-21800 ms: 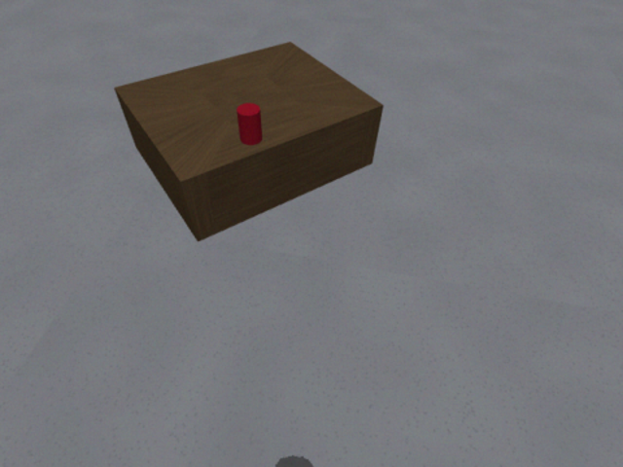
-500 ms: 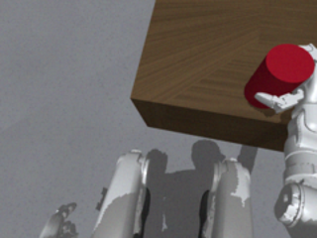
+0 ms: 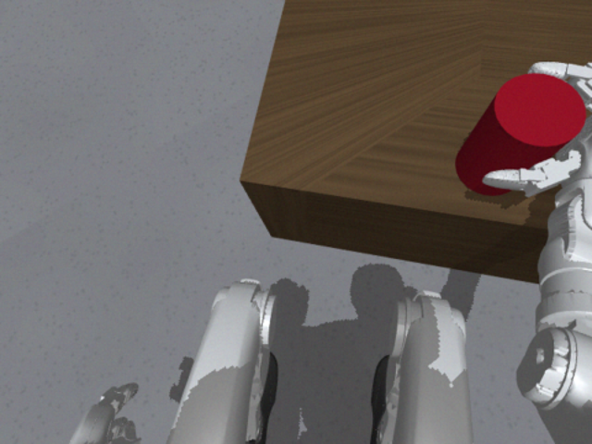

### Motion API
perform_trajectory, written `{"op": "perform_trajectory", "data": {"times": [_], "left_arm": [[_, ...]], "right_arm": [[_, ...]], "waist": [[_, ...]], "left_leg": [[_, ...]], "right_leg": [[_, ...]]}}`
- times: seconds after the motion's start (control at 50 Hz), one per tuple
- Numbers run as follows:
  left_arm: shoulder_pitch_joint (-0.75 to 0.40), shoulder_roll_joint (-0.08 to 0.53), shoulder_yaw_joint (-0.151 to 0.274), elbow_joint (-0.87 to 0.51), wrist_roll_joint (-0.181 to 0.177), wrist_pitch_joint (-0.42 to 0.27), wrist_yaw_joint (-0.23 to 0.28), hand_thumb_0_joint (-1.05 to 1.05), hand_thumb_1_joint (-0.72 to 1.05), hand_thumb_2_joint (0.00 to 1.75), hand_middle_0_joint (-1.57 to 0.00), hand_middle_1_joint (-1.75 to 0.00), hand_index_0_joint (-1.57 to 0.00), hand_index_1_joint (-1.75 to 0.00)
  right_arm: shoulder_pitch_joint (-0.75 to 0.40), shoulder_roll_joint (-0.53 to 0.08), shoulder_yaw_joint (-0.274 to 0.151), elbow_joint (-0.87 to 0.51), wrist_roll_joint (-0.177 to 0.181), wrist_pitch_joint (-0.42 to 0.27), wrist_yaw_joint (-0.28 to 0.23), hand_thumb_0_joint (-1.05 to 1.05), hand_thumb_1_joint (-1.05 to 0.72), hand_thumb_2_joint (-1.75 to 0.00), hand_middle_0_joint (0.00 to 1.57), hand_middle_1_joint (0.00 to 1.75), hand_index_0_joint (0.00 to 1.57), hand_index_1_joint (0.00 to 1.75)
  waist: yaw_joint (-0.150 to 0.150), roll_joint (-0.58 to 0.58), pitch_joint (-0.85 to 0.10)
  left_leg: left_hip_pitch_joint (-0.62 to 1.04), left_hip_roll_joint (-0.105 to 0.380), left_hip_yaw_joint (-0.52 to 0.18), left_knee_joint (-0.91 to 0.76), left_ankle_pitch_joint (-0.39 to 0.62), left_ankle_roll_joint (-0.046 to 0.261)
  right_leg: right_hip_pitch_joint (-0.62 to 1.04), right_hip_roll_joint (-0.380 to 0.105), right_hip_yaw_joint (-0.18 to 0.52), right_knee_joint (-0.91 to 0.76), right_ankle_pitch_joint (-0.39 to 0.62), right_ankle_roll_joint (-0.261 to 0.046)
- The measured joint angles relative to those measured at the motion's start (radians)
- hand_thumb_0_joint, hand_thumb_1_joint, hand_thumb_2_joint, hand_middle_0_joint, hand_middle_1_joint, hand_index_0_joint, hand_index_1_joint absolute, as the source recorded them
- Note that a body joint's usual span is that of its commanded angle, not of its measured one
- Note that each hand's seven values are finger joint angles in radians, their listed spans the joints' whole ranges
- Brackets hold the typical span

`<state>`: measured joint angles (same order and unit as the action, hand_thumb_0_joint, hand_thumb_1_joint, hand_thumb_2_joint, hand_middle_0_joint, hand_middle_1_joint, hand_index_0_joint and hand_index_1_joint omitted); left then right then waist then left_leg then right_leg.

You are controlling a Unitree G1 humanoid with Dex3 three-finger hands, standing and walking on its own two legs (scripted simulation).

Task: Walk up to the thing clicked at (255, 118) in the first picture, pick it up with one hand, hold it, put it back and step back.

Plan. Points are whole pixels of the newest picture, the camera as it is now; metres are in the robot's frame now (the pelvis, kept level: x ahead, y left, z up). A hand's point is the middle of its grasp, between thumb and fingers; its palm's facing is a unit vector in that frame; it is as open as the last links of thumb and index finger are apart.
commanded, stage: open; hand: right
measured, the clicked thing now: (510, 141) +0.49 -0.22 -0.01
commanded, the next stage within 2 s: withdraw in 0.10 s
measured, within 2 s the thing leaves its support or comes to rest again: neither
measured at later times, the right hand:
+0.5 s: hand out of the picture +0.50 -0.28 +0.04, palm faces +0.21 +0.98 -0.03, open 17.4 cm
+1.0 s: hand out of the picture +0.48 -0.35 +0.13, palm faces +0.27 +0.90 -0.34, open 17.2 cm
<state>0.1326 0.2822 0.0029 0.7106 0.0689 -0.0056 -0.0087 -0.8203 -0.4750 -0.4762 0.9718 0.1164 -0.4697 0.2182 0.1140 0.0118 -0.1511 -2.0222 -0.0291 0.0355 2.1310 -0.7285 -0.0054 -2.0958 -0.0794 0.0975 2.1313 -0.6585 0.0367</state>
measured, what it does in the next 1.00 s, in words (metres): rises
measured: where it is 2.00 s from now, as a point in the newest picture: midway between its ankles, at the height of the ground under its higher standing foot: (318, 428)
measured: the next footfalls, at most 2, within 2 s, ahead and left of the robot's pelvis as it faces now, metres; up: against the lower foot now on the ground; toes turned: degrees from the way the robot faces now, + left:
none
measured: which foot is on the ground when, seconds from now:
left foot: down 0.00-1.00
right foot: down 0.00-1.00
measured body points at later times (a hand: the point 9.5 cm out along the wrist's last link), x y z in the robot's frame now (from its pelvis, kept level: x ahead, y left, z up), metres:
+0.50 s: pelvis +0.00 +0.00 +0.02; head +0.20 -0.04 +0.41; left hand +0.09 +0.28 -0.11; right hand +0.49 -0.33 +0.05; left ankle +0.08 +0.12 -0.38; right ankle +0.09 -0.14 -0.38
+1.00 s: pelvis +0.01 -0.01 +0.14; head +0.20 -0.06 +0.55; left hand +0.10 +0.25 +0.03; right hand +0.46 -0.40 +0.15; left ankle +0.08 +0.12 -0.38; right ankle +0.08 -0.14 -0.38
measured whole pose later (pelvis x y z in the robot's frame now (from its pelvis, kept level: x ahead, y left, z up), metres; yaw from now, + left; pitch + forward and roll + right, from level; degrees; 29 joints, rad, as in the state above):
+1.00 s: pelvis +0.01 -0.01 +0.14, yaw +0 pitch +31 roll +6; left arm 0.21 0.24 -0.04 0.60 -0.01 0.10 -0.02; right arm -0.76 -0.71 -0.48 1.01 -0.12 -0.13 0.10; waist 0.13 0.00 -0.14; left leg -1.55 -0.04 0.05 1.63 -0.62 -0.02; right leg -1.64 -0.10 0.07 1.68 -0.59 0.01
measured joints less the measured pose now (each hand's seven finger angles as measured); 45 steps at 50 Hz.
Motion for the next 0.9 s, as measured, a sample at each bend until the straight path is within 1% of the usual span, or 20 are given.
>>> {"op": "perform_trajectory", "data": {"times": [0.06, 0.1, 0.14, 0.26, 0.32, 0.36, 0.46, 0.58, 0.64, 0.72, 0.74, 0.78, 0.82, 0.86, 0.9], "left_arm": [[0.001, 0.0, 0.001, -0.002, 0.0, 0.002, -0.001, 0.0, 0.92, 0.88, -0.19, -0.3, -0.21, -0.29], [0.002, 0.001, 0.001, -0.003, 0.0, 0.003, -0.002, 0.0, 0.92, 0.88, -0.19, -0.3, -0.21, -0.29], [0.005, 0.002, 0.001, -0.008, -0.001, 0.005, -0.004, 0.0, 0.92, 0.88, -0.2, -0.3, -0.21, -0.3], [0.014, 0.002, 0.001, -0.011, -0.003, 0.006, -0.006, 0.0, 0.91, 0.89, -0.2, -0.3, -0.21, -0.3], [0.014, 0.002, 0.0, -0.009, -0.002, 0.006, -0.006, 0.0, 0.91, 0.89, -0.2, -0.3, -0.21, -0.3], [0.013, 0.0, -0.001, -0.011, -0.003, 0.011, -0.005, 0.0, 0.91, 0.89, -0.2, -0.3, -0.2, -0.3], [0.013, -0.003, -0.001, -0.019, -0.018, 0.022, 0.004, 0.0, 0.91, 0.88, -0.2, -0.29, -0.2, -0.3], [0.026, -0.004, -0.01, -0.029, -0.041, 0.027, 0.018, 0.0, 0.91, 0.88, -0.19, -0.29, -0.2, -0.3], [0.038, 0.0, -0.017, -0.028, -0.05, 0.016, 0.021, 0.0, 0.91, 0.88, -0.19, -0.29, -0.2, -0.3], [0.056, 0.013, -0.025, -0.031, -0.053, 0.001, 0.016, 0.0, 0.91, 0.88, -0.2, -0.29, -0.2, -0.3], [0.056, 0.014, -0.025, -0.037, -0.054, 0.006, 0.013, 0.0, 0.91, 0.88, -0.2, -0.3, -0.2, -0.3], [0.056, 0.011, -0.024, -0.059, -0.057, 0.026, 0.006, 0.0, 0.9, 0.88, -0.2, -0.3, -0.21, -0.3], [0.057, 0.006, -0.024, -0.079, -0.061, 0.047, -0.005, 0.0, 0.9, 0.89, -0.2, -0.3, -0.21, -0.3], [0.059, -0.001, -0.027, -0.094, -0.067, 0.066, -0.013, 0.0, 0.9, 0.89, -0.2, -0.3, -0.2, -0.3], [0.06, -0.01, -0.033, -0.105, -0.075, 0.084, -0.018, 0.0, 0.9, 0.89, -0.2, -0.3, -0.2, -0.3]], "right_arm": [[-0.011, -0.006, -0.004, 0.011, -0.004, 0.003, 0.001, -0.02, 0.61, -0.4, 0.71, 0.59, 0.73, 0.6], [-0.018, -0.011, -0.001, 0.028, -0.002, -0.001, 0.005, -0.02, 0.61, -0.34, 0.66, 0.54, 0.68, 0.54], [-0.015, -0.012, -0.006, 0.023, -0.006, 0.005, 0.008, -0.02, 0.61, -0.29, 0.61, 0.48, 0.63, 0.49], [-0.018, -0.014, -0.005, 0.028, -0.004, 0.006, 0.011, -0.02, 0.61, -0.19, 0.42, 0.33, 0.44, 0.33], [-0.013, -0.022, -0.009, 0.015, -0.012, 0.01, 0.013, -0.01, 0.61, -0.15, 0.31, 0.25, 0.33, 0.25], [-0.014, -0.032, -0.018, 0.003, -0.019, 0.016, 0.017, -0.01, 0.61, -0.13, 0.25, 0.21, 0.26, 0.21], [-0.014, -0.071, -0.058, -0.027, -0.02, 0.057, 0.026, -0.02, 0.61, -0.09, 0.14, 0.12, 0.15, 0.13], [-0.014, -0.155, -0.107, -0.014, -0.004, 0.11, 0.064, -0.02, 0.61, -0.06, 0.08, 0.08, 0.08, 0.08], [-0.028, -0.202, -0.11, 0.04, 0.01, 0.121, 0.096, -0.01, 0.61, -0.05, 0.06, 0.07, 0.07, 0.07], [-0.053, -0.231, -0.097, 0.081, 0.027, 0.119, 0.137, -0.01, 0.61, -0.05, 0.05, 0.06, 0.06, 0.06], [-0.06, -0.241, -0.085, 0.094, -0.007, 0.123, 0.133, -0.01, 0.6, -0.05, 0.05, 0.06, 0.06, 0.06], [-0.059, -0.258, -0.05, 0.099, -0.077, 0.177, 0.104, -0.01, 0.58, -0.06, 0.05, 0.06, 0.05, 0.06], [-0.044, -0.252, -0.026, 0.078, -0.135, 0.231, 0.07, -0.01, 0.56, -0.06, 0.04, 0.06, 0.06, 0.06], [-0.012, -0.236, -0.016, 0.035, -0.181, 0.277, 0.037, -0.01, 0.54, -0.07, 0.04, 0.06, 0.06, 0.06], [0.023, -0.231, -0.017, 0.009, -0.211, 0.303, -0.001, -0.01, 0.53, -0.07, 0.04, 0.06, 0.06, 0.06]], "waist": [[0.001, -0.002, -0.005], [0.001, -0.003, -0.006], [0.001, -0.005, -0.006], [0.0, -0.001, -0.004], [0.003, -0.001, -0.001], [0.007, -0.001, 0.003], [0.016, -0.009, 0.008], [0.02, -0.02, -0.002], [0.019, -0.022, -0.013], [0.018, -0.016, -0.018], [0.019, -0.012, -0.012], [0.02, -0.004, 0.005], [0.02, -0.001, 0.016], [0.019, -0.003, 0.018], [0.022, -0.007, 0.015]], "left_leg": [[-0.001, 0.001, 0.0, -0.001, 0.001, 0.0], [-0.001, 0.0, 0.0, -0.001, 0.002, 0.0], [-0.002, 0.0, 0.002, -0.001, 0.004, 0.0], [-0.004, 0.001, 0.002, -0.003, 0.009, -0.001], [-0.004, 0.0, 0.004, -0.003, 0.011, -0.003], [0.001, -0.001, 0.005, -0.004, 0.012, -0.004], [0.032, -0.003, 0.005, -0.034, 0.016, -0.008], [0.106, -0.004, 0.005, -0.117, 0.027, -0.009], [0.141, -0.003, 0.007, -0.164, 0.035, -0.009], [0.172, 0.001, 0.009, -0.206, 0.041, -0.01], [0.182, 0.001, 0.008, -0.213, 0.042, -0.011], [0.206, -0.001, 0.007, -0.235, 0.048, -0.012], [0.235, -0.001, 0.006, -0.268, 0.057, -0.013], [0.273, -0.002, 0.007, -0.312, 0.067, -0.015], [0.321, -0.005, 0.009, -0.36, 0.077, -0.016]], "right_leg": [[-0.001, 0.001, 0.0, -0.001, 0.001, 0.0], [-0.001, 0.001, 0.0, -0.001, 0.002, -0.001], [-0.003, 0.001, 0.002, 0.0, 0.004, -0.001], [-0.006, 0.002, 0.002, -0.002, 0.009, -0.002], [-0.007, 0.002, 0.004, 0.001, 0.01, -0.003], [-0.003, 0.001, 0.006, 0.002, 0.01, -0.004], [0.025, -0.002, 0.004, -0.021, 0.01, -0.007], [0.099, -0.006, -0.003, -0.099, 0.015, -0.012], [0.132, -0.007, -0.004, -0.142, 0.02, -0.015], [0.16, -0.004, -0.006, -0.181, 0.027, -0.018], [0.17, -0.004, -0.007, -0.188, 0.027, -0.018], [0.195, -0.007, -0.01, -0.208, 0.03, -0.018], [0.224, -0.008, -0.013, -0.238, 0.037, -0.019], [0.26, -0.01, -0.014, -0.277, 0.044, -0.02], [0.307, -0.014, -0.016, -0.32, 0.049, -0.021]]}}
